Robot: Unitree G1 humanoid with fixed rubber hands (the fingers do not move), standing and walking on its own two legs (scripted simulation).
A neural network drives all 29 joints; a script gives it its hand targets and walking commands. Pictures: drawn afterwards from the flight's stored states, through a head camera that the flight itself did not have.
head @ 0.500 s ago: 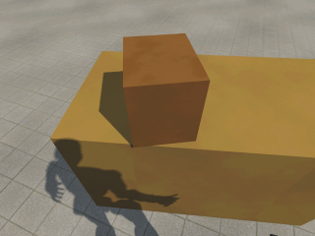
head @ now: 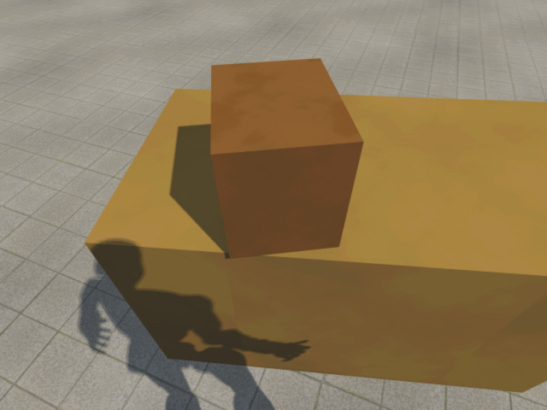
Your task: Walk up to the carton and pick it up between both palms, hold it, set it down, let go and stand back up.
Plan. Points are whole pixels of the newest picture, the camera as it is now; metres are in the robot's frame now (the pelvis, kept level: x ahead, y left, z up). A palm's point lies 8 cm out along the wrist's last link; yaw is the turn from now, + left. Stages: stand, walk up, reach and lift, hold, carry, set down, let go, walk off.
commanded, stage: walk up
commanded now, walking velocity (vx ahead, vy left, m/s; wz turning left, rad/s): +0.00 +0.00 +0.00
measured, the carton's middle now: (275, 157) +0.57 +0.01 +0.06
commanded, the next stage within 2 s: none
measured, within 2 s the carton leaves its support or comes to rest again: neither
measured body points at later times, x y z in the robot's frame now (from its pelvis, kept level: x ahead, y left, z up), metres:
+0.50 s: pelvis +0.08 +0.11 -0.03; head +0.09 +0.12 +0.42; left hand +0.10 +0.45 -0.14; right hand +0.21 -0.21 -0.11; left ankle +0.16 +0.23 -0.75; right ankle +0.00 -0.10 -0.74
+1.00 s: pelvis +0.13 +0.12 -0.03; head +0.18 +0.15 +0.42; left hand +0.29 +0.42 -0.14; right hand +0.21 -0.23 -0.07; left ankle +0.16 +0.23 -0.75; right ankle +0.15 -0.04 -0.73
